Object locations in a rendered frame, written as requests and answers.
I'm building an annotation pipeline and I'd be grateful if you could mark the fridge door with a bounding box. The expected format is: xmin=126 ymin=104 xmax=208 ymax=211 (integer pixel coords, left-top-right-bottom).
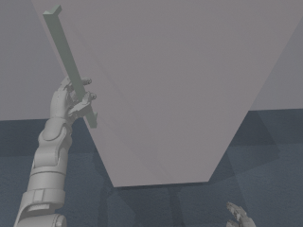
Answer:
xmin=31 ymin=0 xmax=303 ymax=187

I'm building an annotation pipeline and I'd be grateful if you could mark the robot left hand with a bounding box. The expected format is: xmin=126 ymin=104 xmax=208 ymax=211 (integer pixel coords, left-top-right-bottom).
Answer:
xmin=49 ymin=76 xmax=97 ymax=127

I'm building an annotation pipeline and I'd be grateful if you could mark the robot right hand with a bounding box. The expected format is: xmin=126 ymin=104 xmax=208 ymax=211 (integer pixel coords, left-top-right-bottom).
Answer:
xmin=226 ymin=202 xmax=257 ymax=227

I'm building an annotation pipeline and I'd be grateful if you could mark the left robot upper arm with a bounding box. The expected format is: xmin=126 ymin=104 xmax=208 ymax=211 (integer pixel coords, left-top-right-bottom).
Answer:
xmin=16 ymin=213 xmax=67 ymax=227

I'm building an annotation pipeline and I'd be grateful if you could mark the handle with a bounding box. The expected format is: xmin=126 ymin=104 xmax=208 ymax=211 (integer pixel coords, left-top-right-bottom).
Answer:
xmin=43 ymin=5 xmax=98 ymax=129

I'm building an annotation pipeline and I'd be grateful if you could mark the left robot forearm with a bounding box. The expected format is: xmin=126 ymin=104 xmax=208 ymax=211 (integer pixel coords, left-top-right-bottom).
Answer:
xmin=13 ymin=117 xmax=73 ymax=227

